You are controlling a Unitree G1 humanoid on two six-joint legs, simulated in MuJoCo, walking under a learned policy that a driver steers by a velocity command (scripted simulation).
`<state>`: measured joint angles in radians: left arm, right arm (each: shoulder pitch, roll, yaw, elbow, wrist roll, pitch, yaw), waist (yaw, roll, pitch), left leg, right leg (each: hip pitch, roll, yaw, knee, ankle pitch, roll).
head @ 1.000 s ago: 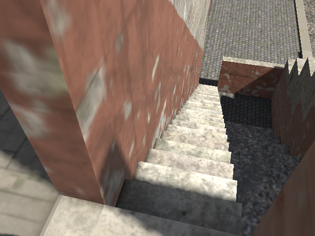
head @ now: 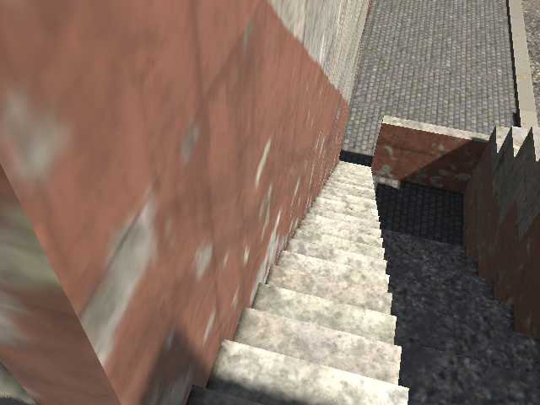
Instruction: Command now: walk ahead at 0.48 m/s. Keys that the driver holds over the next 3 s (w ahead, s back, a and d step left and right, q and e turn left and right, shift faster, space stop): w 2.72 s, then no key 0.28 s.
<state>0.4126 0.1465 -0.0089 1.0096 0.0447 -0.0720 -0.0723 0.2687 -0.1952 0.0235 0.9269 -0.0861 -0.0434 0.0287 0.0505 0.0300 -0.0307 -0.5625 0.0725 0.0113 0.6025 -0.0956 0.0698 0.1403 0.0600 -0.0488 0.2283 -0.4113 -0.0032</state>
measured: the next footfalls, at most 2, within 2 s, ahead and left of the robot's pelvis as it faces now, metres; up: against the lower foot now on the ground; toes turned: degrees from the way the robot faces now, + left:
right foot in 0.70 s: +0.42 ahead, -0.13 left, -0.19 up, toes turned -5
left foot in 1.16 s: +0.48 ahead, +0.08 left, -0.20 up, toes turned +5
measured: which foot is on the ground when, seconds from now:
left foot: down 0.00-0.72, up 0.74-1.00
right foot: down 0.00-0.04, up 0.06-0.68, down 0.70-1.00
